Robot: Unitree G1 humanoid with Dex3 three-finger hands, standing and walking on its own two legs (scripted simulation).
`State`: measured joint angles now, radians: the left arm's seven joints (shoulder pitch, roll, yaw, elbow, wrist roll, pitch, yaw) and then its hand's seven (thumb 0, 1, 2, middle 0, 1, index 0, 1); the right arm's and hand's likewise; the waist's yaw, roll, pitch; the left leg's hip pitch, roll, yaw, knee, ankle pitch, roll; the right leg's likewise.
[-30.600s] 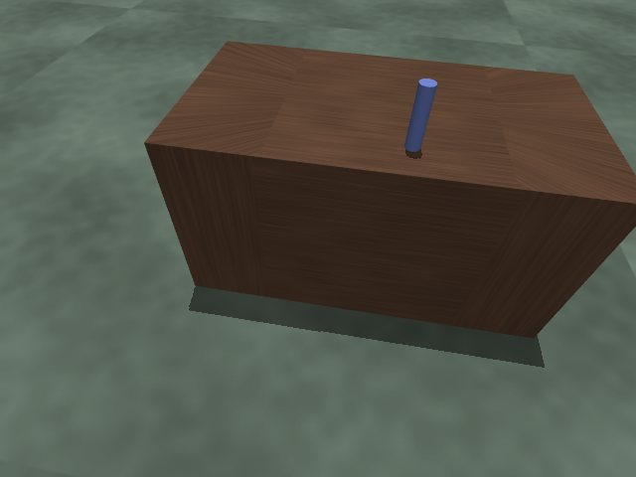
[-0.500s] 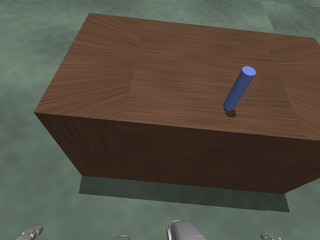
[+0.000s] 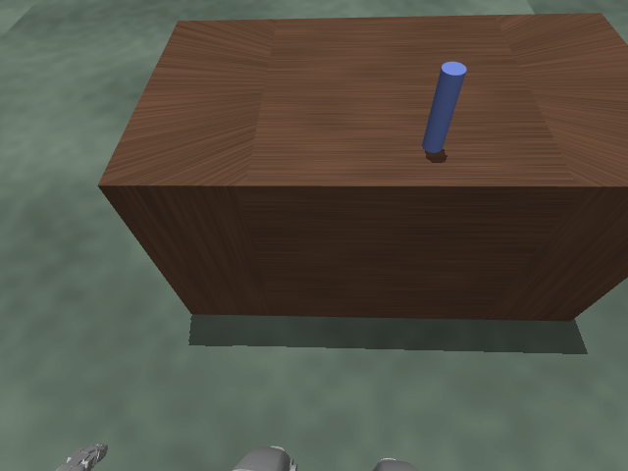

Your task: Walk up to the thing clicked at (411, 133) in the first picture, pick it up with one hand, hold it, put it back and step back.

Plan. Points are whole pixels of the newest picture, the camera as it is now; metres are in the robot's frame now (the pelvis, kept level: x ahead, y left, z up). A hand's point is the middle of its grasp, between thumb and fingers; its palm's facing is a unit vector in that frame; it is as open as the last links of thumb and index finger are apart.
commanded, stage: step back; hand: right
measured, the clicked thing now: (442, 111) +0.74 -0.24 -0.02
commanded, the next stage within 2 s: stand in 1.82 s
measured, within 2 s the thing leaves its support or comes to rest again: neither
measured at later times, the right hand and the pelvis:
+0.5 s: hand out of the picture -0.05 -0.25 -0.14, palm faces +0.01 +0.91 -0.41, open 7.4 cm; pelvis -0.17 +0.02 -0.01, yaw -6 degrees
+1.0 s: hand out of the picture -0.25 -0.24 -0.14, palm faces -0.05 +0.91 -0.40, open 7.4 cm; pelvis -0.32 +0.03 +0.00, yaw +0 degrees
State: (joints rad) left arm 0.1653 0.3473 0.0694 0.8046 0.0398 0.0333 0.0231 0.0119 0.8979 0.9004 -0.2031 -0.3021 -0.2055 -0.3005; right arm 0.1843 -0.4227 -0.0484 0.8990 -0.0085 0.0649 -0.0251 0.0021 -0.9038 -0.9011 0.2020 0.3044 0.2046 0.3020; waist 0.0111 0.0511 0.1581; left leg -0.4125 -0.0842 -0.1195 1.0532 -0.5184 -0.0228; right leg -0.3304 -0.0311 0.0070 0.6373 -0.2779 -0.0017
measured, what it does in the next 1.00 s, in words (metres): walks backwards: left foot, then right foot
